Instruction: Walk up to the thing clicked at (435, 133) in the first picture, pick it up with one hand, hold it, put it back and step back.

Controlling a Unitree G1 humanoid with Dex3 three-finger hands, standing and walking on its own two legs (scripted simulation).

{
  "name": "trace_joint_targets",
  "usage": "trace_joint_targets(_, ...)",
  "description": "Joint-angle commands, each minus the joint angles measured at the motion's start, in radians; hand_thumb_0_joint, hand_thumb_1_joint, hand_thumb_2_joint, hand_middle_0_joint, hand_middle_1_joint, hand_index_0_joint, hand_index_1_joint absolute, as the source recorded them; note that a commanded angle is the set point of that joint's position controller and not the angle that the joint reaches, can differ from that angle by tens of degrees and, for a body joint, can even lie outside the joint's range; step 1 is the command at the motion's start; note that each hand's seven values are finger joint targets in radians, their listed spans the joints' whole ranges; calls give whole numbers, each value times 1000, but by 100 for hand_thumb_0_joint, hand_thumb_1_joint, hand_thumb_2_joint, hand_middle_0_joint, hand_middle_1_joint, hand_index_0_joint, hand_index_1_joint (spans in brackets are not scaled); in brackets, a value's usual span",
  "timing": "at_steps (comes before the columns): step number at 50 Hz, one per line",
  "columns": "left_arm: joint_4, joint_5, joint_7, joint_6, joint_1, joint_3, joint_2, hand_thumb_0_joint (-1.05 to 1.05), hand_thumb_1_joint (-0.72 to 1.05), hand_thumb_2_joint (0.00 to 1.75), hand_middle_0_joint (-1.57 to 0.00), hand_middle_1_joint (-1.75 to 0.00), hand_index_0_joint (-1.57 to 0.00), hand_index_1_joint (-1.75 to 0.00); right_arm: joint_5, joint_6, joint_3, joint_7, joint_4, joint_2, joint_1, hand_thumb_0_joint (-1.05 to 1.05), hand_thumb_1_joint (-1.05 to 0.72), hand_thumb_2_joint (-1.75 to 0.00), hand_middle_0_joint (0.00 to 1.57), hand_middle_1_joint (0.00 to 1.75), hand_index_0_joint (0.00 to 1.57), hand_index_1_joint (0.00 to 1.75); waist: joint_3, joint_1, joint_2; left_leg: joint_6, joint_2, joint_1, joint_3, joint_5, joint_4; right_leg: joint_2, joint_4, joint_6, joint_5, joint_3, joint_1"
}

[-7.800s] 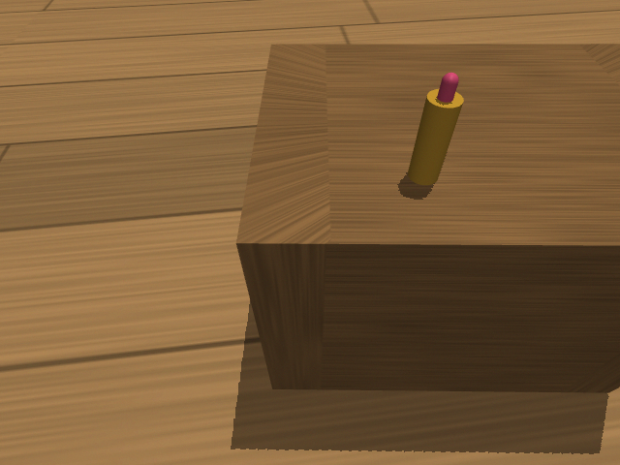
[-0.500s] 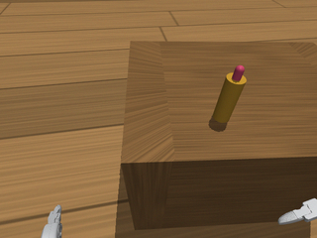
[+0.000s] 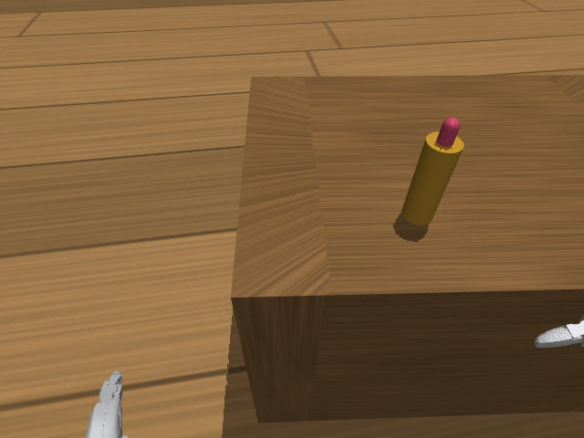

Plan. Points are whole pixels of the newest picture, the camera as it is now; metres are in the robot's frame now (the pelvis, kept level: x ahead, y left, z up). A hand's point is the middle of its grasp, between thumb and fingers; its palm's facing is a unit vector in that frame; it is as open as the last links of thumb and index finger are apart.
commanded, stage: go down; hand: right
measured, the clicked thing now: (433, 172) +0.51 -0.25 +0.08
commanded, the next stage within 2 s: none
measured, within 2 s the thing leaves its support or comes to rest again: neither
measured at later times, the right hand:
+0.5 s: hand out of the picture +0.32 -0.36 +0.13, palm faces +0.22 +0.97 -0.08, open 17.5 cm
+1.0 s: hand out of the picture +0.36 -0.40 +0.15, palm faces +0.22 +0.98 +0.01, open 17.5 cm
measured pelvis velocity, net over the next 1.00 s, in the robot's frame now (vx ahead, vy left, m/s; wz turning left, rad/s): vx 0.01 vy -0.01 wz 0.02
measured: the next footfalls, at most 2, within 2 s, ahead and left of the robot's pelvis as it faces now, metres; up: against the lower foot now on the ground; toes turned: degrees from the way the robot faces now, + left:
none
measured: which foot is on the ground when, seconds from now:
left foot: down 0.00-1.00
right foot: down 0.00-1.00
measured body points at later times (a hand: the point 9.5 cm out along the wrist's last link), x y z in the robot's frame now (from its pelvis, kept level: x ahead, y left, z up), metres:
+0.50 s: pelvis +0.01 -0.01 +0.00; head +0.02 -0.02 +0.45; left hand +0.16 +0.26 -0.08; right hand +0.30 -0.41 +0.14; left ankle -0.02 +0.12 -0.74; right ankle +0.04 -0.13 -0.74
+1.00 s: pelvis +0.01 -0.01 -0.01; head +0.04 -0.03 +0.44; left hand +0.15 +0.26 -0.08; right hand +0.34 -0.45 +0.15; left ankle -0.02 +0.12 -0.74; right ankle +0.04 -0.13 -0.74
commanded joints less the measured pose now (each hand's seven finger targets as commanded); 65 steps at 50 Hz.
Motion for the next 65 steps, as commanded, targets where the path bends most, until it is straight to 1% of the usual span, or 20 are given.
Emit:
trace_joint_targets(1,-161,-5,46,-65,-66,15,161,0,-53,2,-5,-4,-6,-3,84,-4,-154,106,-46,-395,-357,0,49,-6,4,6,5,6,-149,34,-32,-5,-2,-108,-7,116,-100,28,-51,-37,37,-15,115)
trace_joint_targets(3,-162,-7,44,-78,-43,-59,102,0,-53,2,-5,-5,-6,-4,102,21,-171,150,22,-427,-391,0,50,-6,4,6,5,6,-184,11,-47,-5,-1,-82,-4,190,-78,30,-37,-36,104,-17,112)
trace_joint_targets(10,-180,-5,67,-110,-69,-7,216,0,-55,4,-5,-5,-5,-5,142,96,-167,276,206,-516,-567,0,56,-4,4,6,5,6,-219,22,-78,12,-18,-112,18,194,-49,11,-29,-33,111,-10,87)
trace_joint_targets(12,-203,-6,68,-123,-70,-42,193,0,-55,5,-5,-5,-5,-5,138,106,-168,290,240,-518,-560,0,58,-4,4,6,5,6,-238,6,-50,12,-21,-105,19,208,-43,10,-17,-35,135,-10,98)
trace_joint_targets(15,-188,-4,68,-130,-49,-81,149,0,-55,5,-5,-5,-5,-5,134,100,-170,298,228,-525,-555,0,57,-4,4,6,5,6,-254,-13,-66,14,-23,-95,17,215,-35,10,-3,-33,154,-13,93)
trace_joint_targets(17,-213,2,76,-131,-47,-37,211,0,-55,5,-5,-5,-5,-5,142,100,-187,297,211,-545,-572,0,55,-3,5,5,5,5,-280,-3,-64,15,-28,-93,19,235,-29,6,2,-30,180,-12,101)
trace_joint_targets(19,-183,3,74,-130,-12,-64,178,0,-55,5,-5,-5,-5,-5,141,104,-202,298,201,-568,-579,0,55,-4,5,5,5,5,-287,-10,-99,18,-28,-101,17,232,-25,4,6,-25,187,-11,101)
trace_joint_targets(21,-172,3,81,-132,2,-30,204,0,-55,5,-5,-5,-5,-5,149,111,-200,301,201,-563,-593,0,54,-4,5,5,5,5,-278,4,-105,19,-31,-108,18,236,-26,1,11,-25,196,-9,106)
trace_joint_targets(24,-179,3,83,-137,-18,-73,164,0,-55,5,-5,-5,-5,-5,145,119,-197,304,186,-573,-633,0,52,-4,5,5,6,5,-276,6,-109,16,-29,-108,13,255,-25,5,25,-27,209,-14,95)
trace_joint_targets(26,-180,2,90,-141,-22,-68,168,0,-55,5,-5,-5,-5,-5,148,129,-200,311,195,-583,-651,0,52,-5,5,5,5,5,-291,14,-121,18,-31,-117,16,246,-23,-1,26,-25,212,-9,105)
trace_joint_targets(32,-157,1,105,-154,-10,-59,187,0,-55,5,-5,-5,-5,-5,158,164,-197,360,299,-638,-776,0,52,-6,4,6,5,6,-274,60,-100,9,-22,-160,5,246,-22,10,38,-37,156,-10,79)
trace_joint_targets(33,-194,1,107,-164,-35,-87,179,0,-55,5,-5,-5,-5,-5,160,168,-202,369,312,-655,-805,0,52,-6,4,6,5,6,-282,56,-84,8,-22,-156,7,231,-25,11,40,-40,134,-10,71)
trace_joint_targets(36,-155,2,109,-164,3,-91,180,0,-55,5,-5,-5,-5,-5,148,185,-183,403,409,-680,-815,0,53,-6,4,6,5,6,-234,60,-99,12,-24,-202,7,171,-25,9,29,-37,66,-7,30)
trace_joint_targets(38,-177,7,115,-175,18,-53,229,0,-54,4,-5,-5,-5,-4,146,185,-187,414,449,-706,-841,0,53,-6,4,6,4,6,-246,69,-98,14,-30,-222,12,136,-22,-1,28,-31,34,0,36)
trace_joint_targets(39,-177,10,112,-178,19,-65,221,0,-54,4,-5,-5,-5,-4,142,184,-196,417,480,-724,-840,0,53,-6,4,6,5,6,-239,65,-94,14,-29,-223,13,125,-22,-1,31,-32,20,2,15)
trace_joint_targets(49,-225,21,110,-190,-17,-109,208,0,-54,4,-4,-5,-5,-4,120,138,-241,416,592,-850,-922,0,56,-5,4,6,5,6,-362,43,-115,16,-29,-215,6,194,35,-1,106,-32,116,7,-15)
trace_joint_targets(54,-252,24,116,-189,-24,-104,226,0,-55,5,-5,-5,-5,-5,102,127,-246,408,601,-890,-957,0,55,-5,5,5,5,5,-419,60,-135,16,-27,-212,-1,226,44,2,127,-35,149,2,8)
trace_joint_targets(55,-251,24,115,-188,-9,-127,203,0,-54,5,-5,-5,-5,-4,101,126,-238,409,602,-890,-970,0,55,-5,4,6,5,6,-392,63,-149,17,-32,-225,5,212,44,0,125,-32,137,4,1)
trace_joint_targets(63,-266,18,109,-183,51,-92,225,0,-55,5,-4,-5,-5,-4,99,139,-224,418,625,-874,-951,0,58,-5,4,6,5,6,-387,91,-142,16,-38,-268,12,256,58,-7,147,-34,215,9,28)
trace_joint_targets(65,-237,19,103,-183,40,-105,209,0,-55,5,-5,-5,-5,-5,95,136,-222,418,622,-879,-959,0,58,-5,5,6,5,6,-370,78,-164,18,-38,-272,13,245,58,-7,149,-31,211,9,9)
